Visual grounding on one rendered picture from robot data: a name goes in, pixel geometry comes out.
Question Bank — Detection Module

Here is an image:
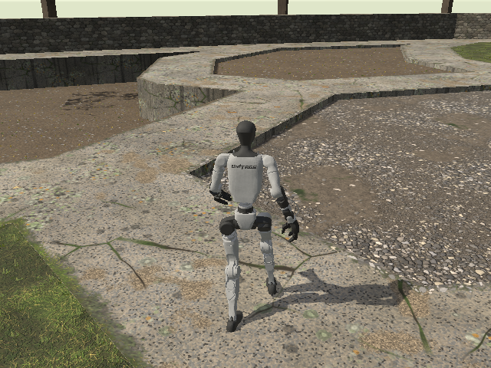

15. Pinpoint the robot right foot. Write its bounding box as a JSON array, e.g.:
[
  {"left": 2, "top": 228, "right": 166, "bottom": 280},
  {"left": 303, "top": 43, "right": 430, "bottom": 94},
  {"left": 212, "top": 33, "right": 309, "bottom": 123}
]
[{"left": 266, "top": 277, "right": 277, "bottom": 295}]

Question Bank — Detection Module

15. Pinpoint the robot left upper arm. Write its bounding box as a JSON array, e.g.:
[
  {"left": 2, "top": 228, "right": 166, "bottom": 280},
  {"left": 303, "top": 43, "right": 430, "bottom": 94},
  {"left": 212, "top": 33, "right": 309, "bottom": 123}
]
[{"left": 209, "top": 153, "right": 230, "bottom": 193}]

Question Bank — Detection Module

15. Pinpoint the right robot forearm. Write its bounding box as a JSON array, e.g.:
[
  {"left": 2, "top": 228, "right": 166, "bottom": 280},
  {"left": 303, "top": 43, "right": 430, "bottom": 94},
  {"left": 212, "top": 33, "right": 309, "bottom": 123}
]
[{"left": 276, "top": 186, "right": 296, "bottom": 223}]

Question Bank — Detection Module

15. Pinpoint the robot right upper arm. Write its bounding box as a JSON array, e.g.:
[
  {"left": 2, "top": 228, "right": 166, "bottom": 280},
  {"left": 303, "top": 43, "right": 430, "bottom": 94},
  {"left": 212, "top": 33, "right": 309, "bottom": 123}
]
[{"left": 261, "top": 154, "right": 283, "bottom": 199}]

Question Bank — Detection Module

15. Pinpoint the robot left hand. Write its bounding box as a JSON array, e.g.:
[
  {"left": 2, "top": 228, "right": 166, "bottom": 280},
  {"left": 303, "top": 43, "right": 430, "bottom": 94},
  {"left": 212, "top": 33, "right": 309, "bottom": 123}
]
[{"left": 214, "top": 189, "right": 232, "bottom": 205}]

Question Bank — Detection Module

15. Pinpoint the right robot thigh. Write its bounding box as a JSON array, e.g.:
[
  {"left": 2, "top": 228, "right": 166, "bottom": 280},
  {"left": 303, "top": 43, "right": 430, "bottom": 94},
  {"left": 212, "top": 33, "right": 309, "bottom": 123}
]
[{"left": 256, "top": 212, "right": 272, "bottom": 254}]

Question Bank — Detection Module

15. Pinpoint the left robot forearm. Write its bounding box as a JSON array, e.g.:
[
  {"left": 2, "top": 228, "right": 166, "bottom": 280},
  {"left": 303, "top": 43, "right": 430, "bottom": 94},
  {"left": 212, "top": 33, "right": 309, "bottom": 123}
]
[{"left": 209, "top": 182, "right": 222, "bottom": 199}]

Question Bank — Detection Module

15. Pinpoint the robot right hand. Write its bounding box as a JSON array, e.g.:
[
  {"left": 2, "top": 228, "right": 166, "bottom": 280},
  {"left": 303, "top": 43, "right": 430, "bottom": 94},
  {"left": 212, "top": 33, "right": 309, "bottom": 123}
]
[{"left": 282, "top": 220, "right": 299, "bottom": 242}]

